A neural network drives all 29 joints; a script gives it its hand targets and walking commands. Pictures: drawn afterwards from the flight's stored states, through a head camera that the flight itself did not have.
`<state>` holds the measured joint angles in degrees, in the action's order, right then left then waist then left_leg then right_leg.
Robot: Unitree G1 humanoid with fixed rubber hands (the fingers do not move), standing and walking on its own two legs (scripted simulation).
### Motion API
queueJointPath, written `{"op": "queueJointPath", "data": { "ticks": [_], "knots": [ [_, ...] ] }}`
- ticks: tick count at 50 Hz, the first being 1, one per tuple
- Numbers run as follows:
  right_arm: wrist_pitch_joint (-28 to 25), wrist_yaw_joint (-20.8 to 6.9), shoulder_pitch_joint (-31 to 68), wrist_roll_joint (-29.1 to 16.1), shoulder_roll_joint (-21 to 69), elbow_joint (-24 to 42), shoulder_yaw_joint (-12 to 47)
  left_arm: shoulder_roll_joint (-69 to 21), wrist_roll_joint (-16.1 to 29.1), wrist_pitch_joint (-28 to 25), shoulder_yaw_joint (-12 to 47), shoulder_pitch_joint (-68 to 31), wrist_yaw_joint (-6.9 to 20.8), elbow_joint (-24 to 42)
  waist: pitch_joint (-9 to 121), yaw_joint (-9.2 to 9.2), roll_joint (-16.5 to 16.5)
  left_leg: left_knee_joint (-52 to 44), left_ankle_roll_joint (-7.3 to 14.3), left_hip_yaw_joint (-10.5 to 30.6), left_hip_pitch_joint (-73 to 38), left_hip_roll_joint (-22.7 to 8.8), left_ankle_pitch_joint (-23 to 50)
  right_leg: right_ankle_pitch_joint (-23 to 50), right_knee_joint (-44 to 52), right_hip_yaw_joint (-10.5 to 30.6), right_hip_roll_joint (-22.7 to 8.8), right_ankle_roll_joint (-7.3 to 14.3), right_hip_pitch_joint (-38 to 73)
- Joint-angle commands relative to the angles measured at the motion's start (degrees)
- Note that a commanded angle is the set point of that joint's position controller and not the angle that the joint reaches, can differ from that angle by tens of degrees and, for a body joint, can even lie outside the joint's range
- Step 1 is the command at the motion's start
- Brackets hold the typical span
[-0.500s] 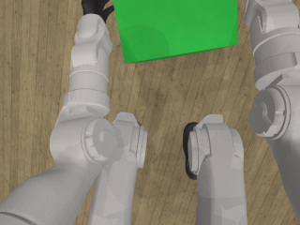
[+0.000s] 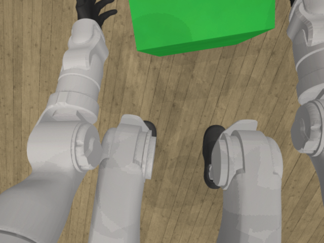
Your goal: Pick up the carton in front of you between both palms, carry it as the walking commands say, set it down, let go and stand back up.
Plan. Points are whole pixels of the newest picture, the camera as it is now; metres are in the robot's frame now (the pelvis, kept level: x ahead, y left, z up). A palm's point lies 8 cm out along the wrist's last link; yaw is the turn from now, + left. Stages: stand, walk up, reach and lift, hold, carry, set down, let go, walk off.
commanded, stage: set down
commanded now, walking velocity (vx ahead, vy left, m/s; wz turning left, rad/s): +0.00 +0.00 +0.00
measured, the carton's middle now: out of the picture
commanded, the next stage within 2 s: let go in 1.12 s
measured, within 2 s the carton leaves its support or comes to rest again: neither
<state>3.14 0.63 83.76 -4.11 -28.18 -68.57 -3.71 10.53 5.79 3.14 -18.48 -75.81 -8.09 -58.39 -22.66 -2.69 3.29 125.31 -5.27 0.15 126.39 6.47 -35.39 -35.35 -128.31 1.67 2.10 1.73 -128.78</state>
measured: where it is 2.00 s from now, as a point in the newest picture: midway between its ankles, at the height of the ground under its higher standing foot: (177, 163)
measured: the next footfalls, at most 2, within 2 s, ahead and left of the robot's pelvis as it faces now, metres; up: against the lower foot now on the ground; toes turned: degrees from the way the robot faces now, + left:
none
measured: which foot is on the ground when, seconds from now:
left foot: down 0.00-1.00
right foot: down 0.00-1.00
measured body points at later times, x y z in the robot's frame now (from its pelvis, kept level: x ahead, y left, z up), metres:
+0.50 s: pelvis +0.00 +0.01 +0.08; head +0.34 -0.03 +0.37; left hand +0.53 +0.16 -0.05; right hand +0.57 -0.23 -0.05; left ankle +0.11 +0.13 -0.34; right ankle +0.10 -0.11 -0.34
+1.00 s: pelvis +0.01 +0.00 +0.21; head +0.34 -0.04 +0.52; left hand +0.53 +0.16 +0.10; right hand +0.58 -0.24 +0.10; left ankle +0.11 +0.13 -0.34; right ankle +0.09 -0.11 -0.34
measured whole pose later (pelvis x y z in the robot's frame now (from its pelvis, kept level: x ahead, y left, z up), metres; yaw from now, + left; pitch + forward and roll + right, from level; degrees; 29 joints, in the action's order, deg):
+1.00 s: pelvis +0.01 +0.00 +0.21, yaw -2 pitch +46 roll +4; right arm 11.7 -5.8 75.3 1.2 -27.3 -58.2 -10.8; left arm 4.7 2.9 12.7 -19.2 -61.0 -10.0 -37.4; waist 0.8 -4.7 0.0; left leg 79.9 -2.7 1.3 102.5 3.3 -23.9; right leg -24.3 -82.4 2.5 2.6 1.2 -104.3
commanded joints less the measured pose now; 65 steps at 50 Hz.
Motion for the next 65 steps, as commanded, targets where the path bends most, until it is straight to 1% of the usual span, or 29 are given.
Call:
{"op": "queueJointPath", "data": {
  "ticks": [1,3,4,7,9,11,13,15,19,23,32,37,41,47,56,58,61,65],
  "knots": [
    [-2.2,0.1,24.3,-5.8,-8.5,10.3,4.4,4.9,7.1,-1.6,6.2,-16.1,-0.6,7.1,68.7,1.06,-9.8,-5.4,1.0,-4.8,-23.5,-2.6,23.5,26.3,10.5,2.5,-2.3,-1.2,39.4],
    [-1.4,-0.5,25.4,-7.8,-9.3,9.7,6.3,5.7,9.2,-0.8,7.6,-16.9,-1.1,7.0,71.1,0.57,-10.3,-6.1,1.1,-5.2,-24.5,-3.0,21.5,24.0,10.7,2.2,-2.6,-1.1,42.0],
    [-0.8,-0.8,25.8,-8.4,-9.9,9.3,6.7,6.5,9.5,-0.4,7.5,-17.1,-1.6,7.4,72.5,-0.01,-10.4,-6.6,1.1,-5.5,-24.9,-3.1,20.4,22.8,10.9,2.2,-2.7,-1.1,43.3],
    [1.1,-1.4,25.4,-9.1,-11.2,7.7,7.0,8.4,9.0,0.8,6.7,-16.8,-3.4,9.6,77.5,-1.75,-11.2,-8.6,1.3,-6.2,-28.1,-3.0,18.6,20.8,11.8,1.6,-2.8,-1.2,47.3],
    [2.3,-1.7,24.6,-8.6,-11.2,7.5,7.0,8.7,7.9,1.8,5.7,-15.4,-4.6,11.6,80.8,-2.41,-11.7,-10.4,1.6,-6.5,-30.5,-2.6,18.3,20.1,13.0,0.9,-2.5,-1.2,49.1],
    [3.4,-1.9,23.9,-7.5,-11.3,8.1,5.8,8.0,6.5,3.0,4.9,-13.9,-5.5,14.1,82.8,-2.43,-11.8,-12.2,1.9,-6.9,-32.2,-2.0,18.3,19.6,14.5,0.1,-2.0,-1.0,49.6],
    [4.3,-1.9,22.4,-5.9,-11.3,8.8,3.9,6.8,5.1,4.2,4.2,-12.6,-6.2,16.8,83.5,-1.92,-11.3,-14.3,2.0,-6.9,-33.8,-1.5,18.2,19.3,16.6,-0.7,-1.4,-0.7,49.1],
    [5.0,-2.1,20.0,-4.3,-10.7,8.4,1.9,5.3,3.7,5.1,3.6,-11.0,-6.3,17.7,81.0,-1.29,-10.2,-16.6,1.9,-6.6,-33.7,-1.2,17.8,18.5,19.0,-1.2,-1.0,-0.4,46.4],
    [4.8,-3.0,16.2,-1.5,-9.1,7.0,-1.3,2.1,1.3,5.5,2.3,-8.0,-5.4,17.1,74.3,-0.46,-8.2,-20.4,1.3,-5.6,-32.0,-1.0,18.1,18.0,23.2,-1.2,-0.8,-0.2,39.9],
    [4.2,-3.8,15.1,0.1,-8.5,8.0,-3.0,0.9,0.0,5.5,1.3,-6.4,-4.6,18.1,75.5,-0.49,-8.0,-24.1,0.8,-5.4,-33.1,-0.9,19.8,19.9,26.9,-1.3,-0.5,-0.5,40.6],
    [6.2,-4.9,13.8,1.9,-8.3,13.7,-4.1,1.0,-1.0,7.3,-0.1,-2.8,-4.0,23.8,84.6,-1.69,-11.8,-33.3,0.8,-6.3,-36.5,-0.4,22.3,25.7,35.7,-1.6,0.8,-1.5,54.6],
    [7.6,-5.3,12.2,2.9,-8.1,16.7,-5.0,1.0,-1.4,8.4,-0.4,-0.6,-3.3,26.7,87.0,-1.96,-13.1,-38.6,1.0,-6.6,-38.2,-0.2,23.7,29.3,40.7,-1.4,1.2,-1.9,62.4],
    [8.0,-5.7,10.5,3.6,-7.6,17.5,-5.8,0.5,-1.7,8.8,-0.4,1.1,-2.7,27.7,86.9,-1.96,-13.0,-43.1,1.0,-6.6,-40.1,-0.2,24.7,31.1,45.0,-1.1,1.4,-2.2,66.4],
    [7.6,-6.3,7.9,5.1,-6.6,16.8,-7.7,-0.5,-2.8,8.5,-0.7,3.5,-2.0,27.5,85.2,-2.11,-12.2,-50.0,0.9,-6.0,-44.5,-0.5,26.5,32.7,51.9,-0.7,1.5,-2.3,70.0],
    [6.4,-7.6,4.1,8.5,-3.9,15.1,-10.6,-2.8,-6.1,7.5,-2.7,7.3,-0.5,26.7,80.6,-2.46,-11.4,-61.0,0.7,-4.9,-51.9,-1.3,28.8,34.1,62.7,-0.2,1.4,-2.0,75.2],
    [5.9,-7.5,2.1,10.0,-3.1,14.8,-12.0,-3.2,-7.4,7.1,-3.1,8.6,0.1,26.5,80.1,-1.88,-10.9,-63.2,0.7,-4.7,-53.6,-1.6,29.1,34.8,65.1,-0.1,1.3,-2.0,76.7],
    [5.3,-6.6,-4.1,12.1,-1.0,16.4,-13.9,-3.3,-9.1,6.3,-2.8,14.1,1.4,26.7,82.5,-0.95,-10.6,-66.3,1.0,-4.8,-57.1,-1.6,31.6,39.5,68.3,0.3,1.4,-2.2,82.0],
    [4.7,-4.0,-15.4,13.9,3.8,22.8,-15.2,-1.9,-11.7,5.0,-0.8,23.9,4.2,28.7,85.4,0.0,-10.1,-69.8,2.0,-4.5,-61.1,-1.4,34.1,47.5,71.7,1.2,1.2,-2.7,90.8]
  ]
}}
